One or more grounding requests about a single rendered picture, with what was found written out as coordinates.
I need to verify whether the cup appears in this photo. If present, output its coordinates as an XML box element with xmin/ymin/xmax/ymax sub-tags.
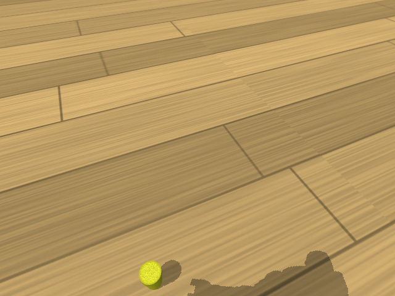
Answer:
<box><xmin>139</xmin><ymin>261</ymin><xmax>162</xmax><ymax>290</ymax></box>

